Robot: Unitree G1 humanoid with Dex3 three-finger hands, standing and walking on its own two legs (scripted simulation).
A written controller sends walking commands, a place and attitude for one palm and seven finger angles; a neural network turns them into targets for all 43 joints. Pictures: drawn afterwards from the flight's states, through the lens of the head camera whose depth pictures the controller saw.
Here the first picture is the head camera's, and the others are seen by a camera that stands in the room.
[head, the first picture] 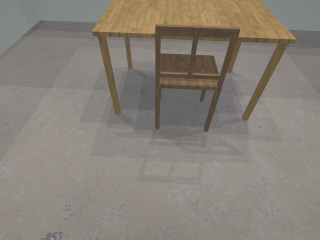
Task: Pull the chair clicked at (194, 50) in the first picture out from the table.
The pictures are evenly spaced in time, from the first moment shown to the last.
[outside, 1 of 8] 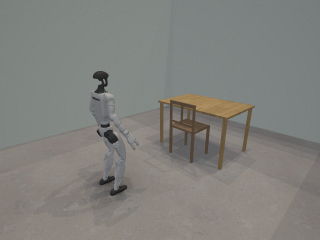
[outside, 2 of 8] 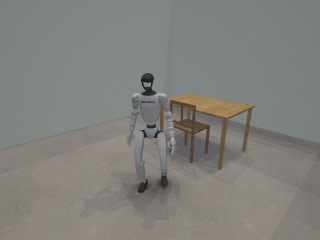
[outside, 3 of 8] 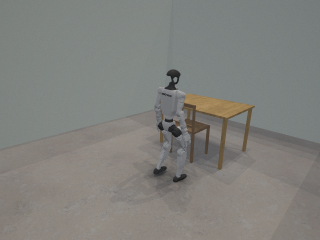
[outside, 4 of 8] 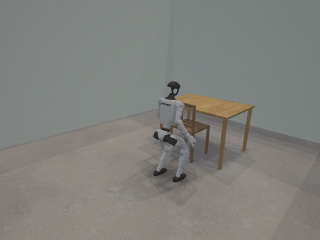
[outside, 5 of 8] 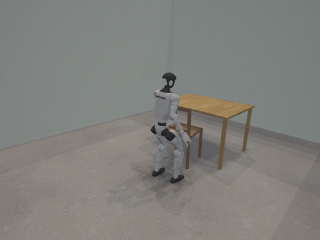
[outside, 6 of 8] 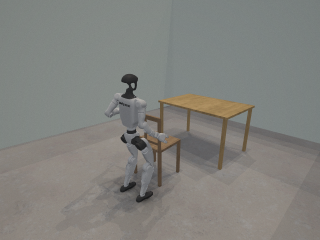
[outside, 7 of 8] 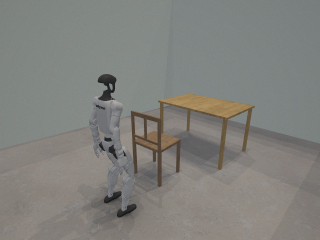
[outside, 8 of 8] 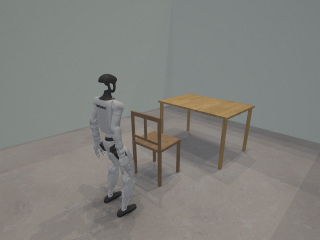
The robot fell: no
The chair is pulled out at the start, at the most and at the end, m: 0.00 0.70 0.70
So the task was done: yes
